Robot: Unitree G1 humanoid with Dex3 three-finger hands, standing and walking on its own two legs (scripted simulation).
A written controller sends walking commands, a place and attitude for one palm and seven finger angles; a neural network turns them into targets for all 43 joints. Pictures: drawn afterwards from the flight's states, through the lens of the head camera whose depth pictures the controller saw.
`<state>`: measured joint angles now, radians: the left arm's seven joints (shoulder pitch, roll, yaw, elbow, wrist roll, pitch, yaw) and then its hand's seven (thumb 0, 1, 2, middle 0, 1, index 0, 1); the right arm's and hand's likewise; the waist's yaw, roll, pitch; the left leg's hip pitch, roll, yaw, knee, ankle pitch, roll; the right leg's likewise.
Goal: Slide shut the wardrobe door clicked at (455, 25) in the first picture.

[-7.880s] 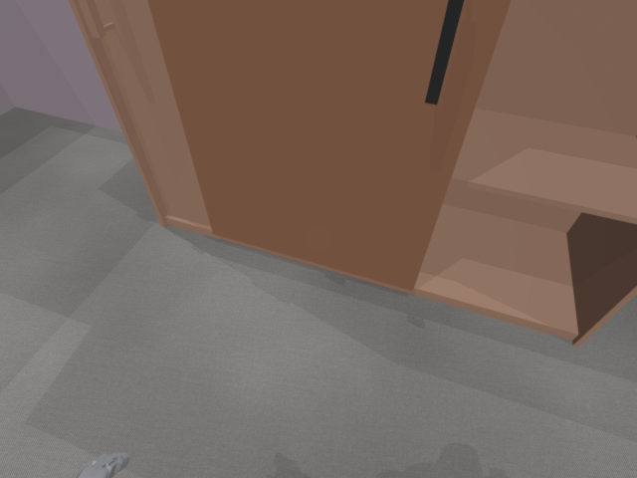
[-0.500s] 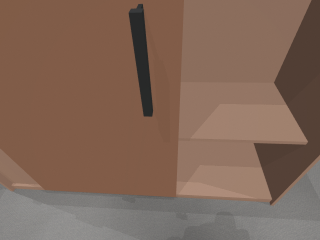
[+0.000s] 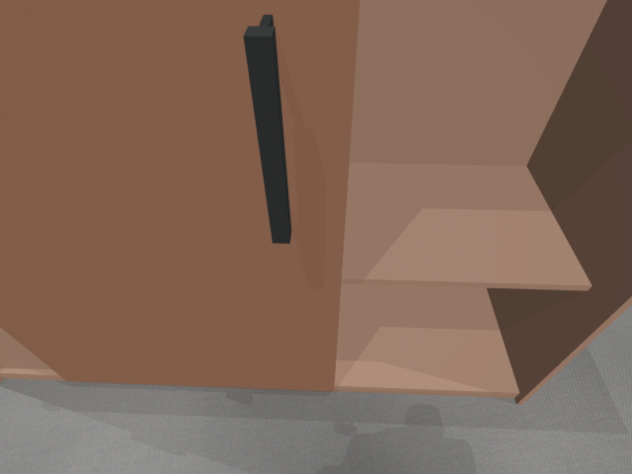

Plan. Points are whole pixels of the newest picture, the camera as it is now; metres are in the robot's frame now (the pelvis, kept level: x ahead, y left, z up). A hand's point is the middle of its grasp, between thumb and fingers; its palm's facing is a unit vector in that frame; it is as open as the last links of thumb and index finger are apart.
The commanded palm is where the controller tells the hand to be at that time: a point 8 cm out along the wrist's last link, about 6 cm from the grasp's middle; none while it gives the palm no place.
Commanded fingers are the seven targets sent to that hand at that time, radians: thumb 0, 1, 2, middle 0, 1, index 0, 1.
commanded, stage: come to a stop and stand still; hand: left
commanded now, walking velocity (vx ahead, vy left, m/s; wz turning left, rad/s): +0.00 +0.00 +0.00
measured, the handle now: (275, 146) +0.46 +0.08 +0.20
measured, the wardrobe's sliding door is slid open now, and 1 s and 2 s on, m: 0.57 0.57 0.57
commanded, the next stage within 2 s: look again from close up in 0.76 s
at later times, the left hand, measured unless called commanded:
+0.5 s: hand out of the picture +0.04 +0.15 -0.17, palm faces +0.01 -0.98 -0.20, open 7.4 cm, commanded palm none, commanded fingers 0.00 0.90 0.90 -0.20 -0.30 -0.20 -0.30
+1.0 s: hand out of the picture +0.03 +0.14 -0.17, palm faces +0.02 -0.98 -0.20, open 7.4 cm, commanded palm none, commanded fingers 0.00 0.90 0.90 -0.20 -0.30 -0.20 -0.30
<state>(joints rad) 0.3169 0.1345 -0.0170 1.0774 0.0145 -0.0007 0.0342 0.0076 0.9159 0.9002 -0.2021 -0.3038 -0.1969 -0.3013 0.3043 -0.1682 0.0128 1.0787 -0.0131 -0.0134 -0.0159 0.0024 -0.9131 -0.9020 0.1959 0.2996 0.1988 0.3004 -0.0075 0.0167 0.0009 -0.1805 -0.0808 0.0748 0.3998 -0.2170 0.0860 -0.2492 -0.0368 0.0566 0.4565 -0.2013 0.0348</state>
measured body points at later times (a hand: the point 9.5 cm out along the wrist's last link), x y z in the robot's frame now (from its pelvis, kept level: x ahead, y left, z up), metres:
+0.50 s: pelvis +0.03 -0.02 +0.00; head +0.04 -0.03 +0.45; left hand +0.04 +0.20 -0.15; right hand +0.05 -0.25 -0.16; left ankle +0.00 +0.06 -0.74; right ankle +0.03 -0.15 -0.74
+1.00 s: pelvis +0.03 -0.03 +0.00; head +0.03 -0.04 +0.45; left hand +0.03 +0.19 -0.15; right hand +0.03 -0.25 -0.16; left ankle +0.00 +0.06 -0.74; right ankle +0.03 -0.15 -0.74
